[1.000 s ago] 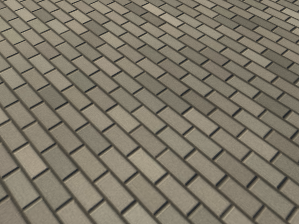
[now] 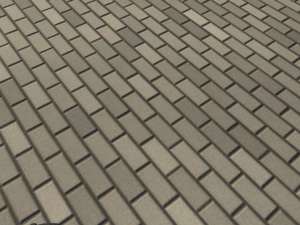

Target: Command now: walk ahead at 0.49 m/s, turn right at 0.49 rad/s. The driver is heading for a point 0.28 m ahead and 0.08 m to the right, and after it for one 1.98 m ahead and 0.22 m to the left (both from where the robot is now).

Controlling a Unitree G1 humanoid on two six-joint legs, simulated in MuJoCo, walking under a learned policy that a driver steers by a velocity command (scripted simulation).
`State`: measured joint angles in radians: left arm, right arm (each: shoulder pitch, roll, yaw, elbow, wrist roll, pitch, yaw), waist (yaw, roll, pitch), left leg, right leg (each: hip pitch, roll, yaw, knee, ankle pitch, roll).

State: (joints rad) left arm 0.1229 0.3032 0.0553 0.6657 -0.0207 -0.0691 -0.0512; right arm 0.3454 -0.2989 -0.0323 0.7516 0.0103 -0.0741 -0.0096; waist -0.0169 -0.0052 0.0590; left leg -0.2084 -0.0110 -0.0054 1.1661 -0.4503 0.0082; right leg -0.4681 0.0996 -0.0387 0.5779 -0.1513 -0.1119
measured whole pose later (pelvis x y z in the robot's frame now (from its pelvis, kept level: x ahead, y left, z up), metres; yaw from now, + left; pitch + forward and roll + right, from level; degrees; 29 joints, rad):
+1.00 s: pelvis +0.27 +0.03 +0.02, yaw +10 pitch +1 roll +1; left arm 0.17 0.25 0.05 0.71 0.02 0.01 0.04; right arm 0.23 -0.36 -0.11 0.65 0.02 0.06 -0.02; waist 0.01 0.04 0.04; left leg -0.54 -0.04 -0.09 1.11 -0.38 -0.10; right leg -0.22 -0.02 -0.03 0.44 -0.23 -0.01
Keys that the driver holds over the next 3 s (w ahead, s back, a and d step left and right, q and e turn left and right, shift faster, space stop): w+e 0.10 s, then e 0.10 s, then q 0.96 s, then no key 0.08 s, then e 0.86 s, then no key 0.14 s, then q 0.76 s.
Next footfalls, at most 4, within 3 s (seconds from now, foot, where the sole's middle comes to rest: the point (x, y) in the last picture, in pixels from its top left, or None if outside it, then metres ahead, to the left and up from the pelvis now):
0.34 left None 0.39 0.14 -0.76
0.78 right None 0.34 -0.08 -0.76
1.20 left None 0.28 0.18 -0.76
1.72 right None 0.29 -0.04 -0.76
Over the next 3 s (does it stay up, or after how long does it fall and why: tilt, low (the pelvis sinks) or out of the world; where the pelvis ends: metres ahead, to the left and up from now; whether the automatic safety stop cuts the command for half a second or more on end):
stays up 0.25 0.11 0.02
